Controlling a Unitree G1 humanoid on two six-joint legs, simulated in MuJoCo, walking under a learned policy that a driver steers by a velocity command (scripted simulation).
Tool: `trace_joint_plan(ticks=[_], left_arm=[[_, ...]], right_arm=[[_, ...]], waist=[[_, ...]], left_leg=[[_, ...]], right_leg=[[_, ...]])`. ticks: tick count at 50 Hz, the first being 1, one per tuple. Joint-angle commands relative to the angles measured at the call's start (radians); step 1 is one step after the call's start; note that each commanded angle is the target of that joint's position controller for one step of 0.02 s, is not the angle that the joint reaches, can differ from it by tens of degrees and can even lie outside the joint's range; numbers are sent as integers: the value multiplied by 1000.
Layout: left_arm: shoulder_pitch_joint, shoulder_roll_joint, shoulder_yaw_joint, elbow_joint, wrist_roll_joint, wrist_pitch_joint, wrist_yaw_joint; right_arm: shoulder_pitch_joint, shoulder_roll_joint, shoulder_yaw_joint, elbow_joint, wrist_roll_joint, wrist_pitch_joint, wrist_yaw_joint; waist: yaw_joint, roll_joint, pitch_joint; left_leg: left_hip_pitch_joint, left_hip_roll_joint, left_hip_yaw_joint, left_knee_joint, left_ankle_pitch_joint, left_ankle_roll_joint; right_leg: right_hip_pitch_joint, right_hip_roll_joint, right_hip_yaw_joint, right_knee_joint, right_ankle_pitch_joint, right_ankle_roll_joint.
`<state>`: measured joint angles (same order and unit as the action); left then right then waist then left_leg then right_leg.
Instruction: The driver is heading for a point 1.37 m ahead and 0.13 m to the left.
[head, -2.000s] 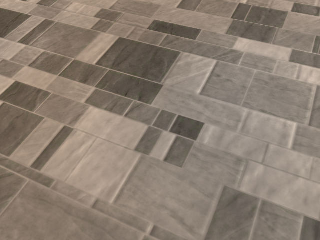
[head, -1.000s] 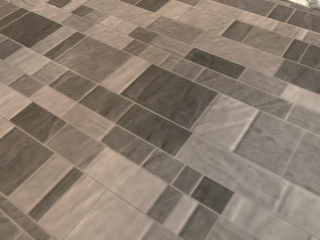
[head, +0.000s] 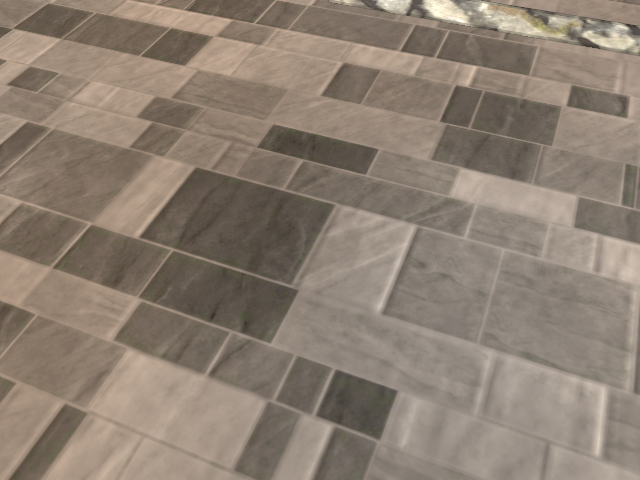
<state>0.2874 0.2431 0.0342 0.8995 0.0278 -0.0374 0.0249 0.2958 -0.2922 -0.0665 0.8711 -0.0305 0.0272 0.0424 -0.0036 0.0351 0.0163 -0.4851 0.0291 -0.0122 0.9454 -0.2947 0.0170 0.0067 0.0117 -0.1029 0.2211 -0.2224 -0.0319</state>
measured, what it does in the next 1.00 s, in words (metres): walks ahead: left foot, then right foot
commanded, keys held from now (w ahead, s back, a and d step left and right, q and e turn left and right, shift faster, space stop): w+q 0.16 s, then q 0.24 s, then e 0.60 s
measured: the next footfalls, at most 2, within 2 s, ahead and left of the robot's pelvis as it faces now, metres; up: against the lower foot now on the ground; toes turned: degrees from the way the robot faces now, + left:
left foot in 0.22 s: +0.19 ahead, +0.16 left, +0.00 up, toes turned +12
right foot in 0.88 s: +0.29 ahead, +0.03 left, +0.00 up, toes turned +6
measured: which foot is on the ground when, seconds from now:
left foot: up 0.00-0.20, down 0.22-0.88, up 0.90-1.00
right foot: down 0.00-0.22, up 0.24-0.86, down 0.88-1.00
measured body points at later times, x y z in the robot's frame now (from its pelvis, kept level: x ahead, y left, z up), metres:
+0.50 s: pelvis +0.16 +0.10 +0.00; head +0.20 +0.15 +0.44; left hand +0.19 +0.39 -0.15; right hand +0.32 -0.13 -0.11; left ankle +0.15 +0.15 -0.75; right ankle +0.25 -0.04 -0.66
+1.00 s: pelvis +0.24 +0.10 -0.01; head +0.28 +0.09 +0.44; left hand +0.31 +0.39 -0.13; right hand +0.36 -0.16 -0.15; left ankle +0.18 +0.20 -0.67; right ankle +0.25 +0.02 -0.75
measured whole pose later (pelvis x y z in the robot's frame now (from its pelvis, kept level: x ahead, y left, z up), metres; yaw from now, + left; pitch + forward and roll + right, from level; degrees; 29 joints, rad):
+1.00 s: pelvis +0.24 +0.10 -0.01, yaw +3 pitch +0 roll +0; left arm 0.22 0.27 0.06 0.82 0.00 0.03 0.02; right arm 0.19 -0.27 -0.04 0.83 -0.02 0.03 -0.04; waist 0.01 0.03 0.08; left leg -0.42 -0.05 0.01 1.09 -0.49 0.00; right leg -0.24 0.08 0.03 0.49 -0.26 -0.08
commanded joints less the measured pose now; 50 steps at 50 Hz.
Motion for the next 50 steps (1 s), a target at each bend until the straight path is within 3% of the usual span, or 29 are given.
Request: trace_joint_plan(ticks=[1, 5, 8, 9, 10, 11, 12, 13, 14, 15, 16, 18, 19, 22, 27, 31, 34, 39, 42, 43, 44, 45, 46, 47, 48, 49, 50], left_arm=[[21, 143, 36, -32, 2, -30, -2], [34, 166, 46, -24, 8, -42, -12], [47, 196, 57, -20, 7, -39, -16], [39, 206, 60, -20, 6, -34, -16], [27, 212, 61, -20, -1, -27, -16], [41, 199, 54, -23, -4, -22, -16], [61, 148, 35, -61, -13, -20, -20], [53, 73, 18, -129, -4, -24, -30], [-21, 149, 33, -122, 1, -14, -25], [-19, 131, 28, -118, -16, -15, -26], [-7, 122, 24, -102, -15, -17, -22], [37, 132, 27, -85, 11, 8, -21], [43, 134, 29, -85, 14, 22, -23], [54, 114, 26, -78, 2, 47, -24], [-19, 88, 18, -64, -2, 61, -30], [-68, 81, 12, -59, -10, 62, -28], [-83, 99, 16, -71, -5, 60, -27], [-90, 75, 14, -92, -15, 62, -22], [-46, 73, 20, -97, -20, 57, -17], [7, 91, 26, -93, -15, 49, -14], [76, 193, 53, -97, -4, 40, -7], [95, 279, 77, -92, -19, 46, -8], [127, 233, 70, -72, -40, 47, -12], [45, 202, 67, -93, -34, 53, -9], [-38, 165, 56, -117, -29, 65, -5], [-80, 151, 51, -132, -30, 70, -1], [-86, 151, 51, -136, -26, 71, -1]], right_arm=[[-142, -37, -7, -111, -4, -15, 19], [-216, -30, -1, -160, -3, -14, 41], [-236, -46, -4, -189, -5, -15, 43], [-208, -49, -7, -188, -8, -19, 39], [-123, -52, -14, -166, -14, -27, 30], [31, -80, -32, -113, -25, -40, 14], [166, -187, -64, -100, -33, -48, -8], [146, -304, -79, -129, -1, -52, -16], [137, -270, -75, -117, 29, -46, -17], [85, -227, -62, -119, 28, -46, -25], [28, -165, -45, -129, 27, -46, -28], [-57, -113, -27, -152, 32, -46, -32], [-51, -117, -26, -154, 32, -51, -31], [-30, -123, -25, -145, 29, -62, -34], [10, -43, 18, -97, 17, -65, -59], [16, -56, 25, -64, 6, -63, -78], [29, -79, 16, -47, 9, -45, -91], [28, -92, 3, -31, 10, -23, -101], [-4, -110, -7, -29, 16, -19, -102], [-33, -123, -12, -37, 20, -22, -102], [-64, -110, -8, -77, 23, -30, -99], [-89, -30, 9, -124, 24, -17, -93], [-68, -32, 13, -99, -4, -1, -92], [-78, -38, 10, -95, 4, 2, -90], [-93, -59, 5, -97, 10, -1, -90], [-105, -82, -1, -105, 4, -1, -87], [-86, -80, 1, -101, -2, 2, -79]], waist=[[44, -138, 106], [48, -144, 119], [44, -150, 113], [23, -143, 106], [-24, -111, 56], [-80, -39, -60], [-132, 123, -187], [-78, 293, -243], [-99, 89, -211], [-57, 54, -109], [-23, 2, -58], [33, 31, -59], [38, 29, -75], [45, 11, -98], [12, 33, -58], [-9, 38, -20], [-16, 36, -3], [-26, 20, 5], [11, 20, -31], [54, -2, -62], [82, -110, -121], [70, -291, -126], [61, -133, -130], [36, -102, -35], [11, -63, 14], [-2, -78, 26], [-7, -104, -3]], left_leg=[[-206, 36, 2, -56, 47, -15], [-114, 45, 47, -199, 59, 16], [-27, 19, 111, -262, 4, 64], [27, -7, 131, -290, -18, 82], [146, -54, 148, -350, 5, 99], [339, -112, 150, -411, 39, 119], [577, 93, -153, -521, -93, 186], [687, 360, -675, -663, 216, 298], [643, 337, -574, -632, 426, 309], [544, 303, -418, -592, 603, 297], [463, 234, -304, -588, 717, 253], [374, 148, -203, -603, 789, 206], [362, 139, -191, -601, 852, 204], [369, 134, -150, -623, 898, 195], [409, 132, -89, -666, 853, 123], [433, 153, -42, -656, 868, 107], [491, 189, -48, -608, 918, 142], [557, 229, -69, -509, 961, 196], [523, 197, -31, -380, 994, 163], [445, 162, 10, -267, 955, 121], [259, 66, 75, -31, 631, 58], [-11, -159, 99, 191, -328, 5], [1, -82, -33, 284, -366, -4], [-41, -61, -44, 299, -289, -16], [-57, -41, -43, 242, -217, -27], [-66, -33, -37, 191, -167, -40], [-42, -41, -23, 164, -138, -56]], right_leg=[[13, -299, 160, -143, -101, -160], [-40, -306, 62, -107, -23, -138], [-53, -320, 21, -45, 63, -120], [-56, -317, -7, 36, 235, -109], [-69, -290, -65, 213, 478, -87], [-114, -234, -124, 477, 575, -50], [-347, -169, -148, 823, 292, 13], [-628, 10, -32, 1060, -392, 64], [-648, -43, 122, 1119, -328, 49], [-651, -74, 115, 1113, -242, 40], [-616, -107, 120, 1036, -182, 32], [-535, -114, 117, 969, -123, 43], [-517, -97, 111, 968, -105, 51], [-530, -84, 101, 916, -43, 68], [-535, -86, 111, 733, 52, 53], [-483, -43, 127, 589, 43, 30], [-500, -24, 106, 573, -55, 13], [-487, -6, 68, 495, -201, -20], [-352, 23, 52, 335, -137, -58], [-229, 1, 105, 235, 42, -89], [-60, -168, 344, 179, 420, -169], [18, -402, 644, 162, 960, -370], [-21, -397, 582, 165, 868, -393], [-94, -333, 502, 147, 739, -360], [-140, -260, 441, 122, 601, -299], [-145, -211, 409, 114, 557, -258], [-138, -176, 378, 122, 598, -243]])
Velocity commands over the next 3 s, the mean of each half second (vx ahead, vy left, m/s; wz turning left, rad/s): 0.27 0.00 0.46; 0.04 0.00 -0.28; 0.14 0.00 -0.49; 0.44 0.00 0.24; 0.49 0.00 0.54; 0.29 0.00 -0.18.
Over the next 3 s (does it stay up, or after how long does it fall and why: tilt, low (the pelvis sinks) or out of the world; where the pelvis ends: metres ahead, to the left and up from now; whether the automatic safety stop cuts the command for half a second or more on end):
stays up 0.98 0.10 -0.01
